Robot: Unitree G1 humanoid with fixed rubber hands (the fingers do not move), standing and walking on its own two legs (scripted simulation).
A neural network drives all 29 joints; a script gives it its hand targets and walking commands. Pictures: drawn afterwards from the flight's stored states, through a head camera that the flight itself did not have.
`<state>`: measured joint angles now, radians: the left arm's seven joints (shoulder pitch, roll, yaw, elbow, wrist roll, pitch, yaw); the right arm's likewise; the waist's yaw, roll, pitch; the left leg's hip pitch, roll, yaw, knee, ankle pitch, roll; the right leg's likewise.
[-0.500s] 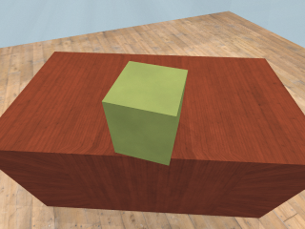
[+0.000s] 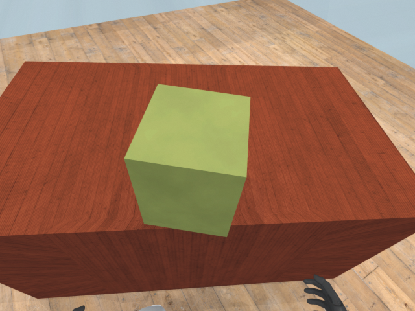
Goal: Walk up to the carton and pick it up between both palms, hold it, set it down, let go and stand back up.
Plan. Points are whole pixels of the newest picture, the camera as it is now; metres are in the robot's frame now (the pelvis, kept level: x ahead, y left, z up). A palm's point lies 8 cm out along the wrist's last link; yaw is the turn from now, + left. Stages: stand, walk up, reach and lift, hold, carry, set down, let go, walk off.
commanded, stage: walk up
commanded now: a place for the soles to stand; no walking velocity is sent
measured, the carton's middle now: (194, 164) +0.42 +0.04 +0.02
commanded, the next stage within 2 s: reach and lift in 1.70 s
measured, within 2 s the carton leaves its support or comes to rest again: neither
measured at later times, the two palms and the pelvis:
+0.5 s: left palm out of the picture +0.14 +0.25 -0.08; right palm out of the picture +0.12 -0.27 -0.08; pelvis +0.02 -0.01 +0.01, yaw +1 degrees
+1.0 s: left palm out of the picture +0.14 +0.26 -0.08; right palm out of the picture +0.12 -0.28 -0.07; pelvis +0.01 +0.00 +0.01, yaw -4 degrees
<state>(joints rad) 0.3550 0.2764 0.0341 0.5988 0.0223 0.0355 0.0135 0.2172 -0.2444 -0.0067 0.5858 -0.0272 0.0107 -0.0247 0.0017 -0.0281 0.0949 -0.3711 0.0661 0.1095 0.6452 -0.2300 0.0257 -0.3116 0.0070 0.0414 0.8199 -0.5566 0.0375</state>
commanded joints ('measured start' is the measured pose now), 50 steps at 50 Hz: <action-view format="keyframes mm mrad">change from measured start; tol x8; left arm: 1 116 73 40 -44 6 -32 -12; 6 -76 142 47 -72 -22 -48 -18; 50 -35 159 20 -87 -13 -42 -38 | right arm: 1 -23 -173 -50 -55 10 5 6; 18 92 -171 -40 -8 16 -37 33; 50 17 -235 -32 -27 25 -18 27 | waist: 1 31 199 -117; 5 -13 -19 -35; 10 -24 -53 -43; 50 3 64 -102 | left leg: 1 2 146 -191 -199 -36 102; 3 -121 127 -154 -196 -218 27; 4 -57 51 -87 -164 -292 -12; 5 117 13 -90 -83 -228 -14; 8 183 26 -115 -115 -30 -4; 23 127 70 -132 -167 97 24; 37 161 104 -72 -148 141 45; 50 112 152 -79 -200 -17 65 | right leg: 1 127 1 -57 -242 252 -26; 3 191 -62 58 -314 291 -80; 5 -170 -163 205 -467 -99 -143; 9 -157 -121 117 -438 137 -89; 18 -5 -107 71 -375 286 -82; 37 9 -83 81 -343 407 -61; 50 -9 -43 99 -279 355 -55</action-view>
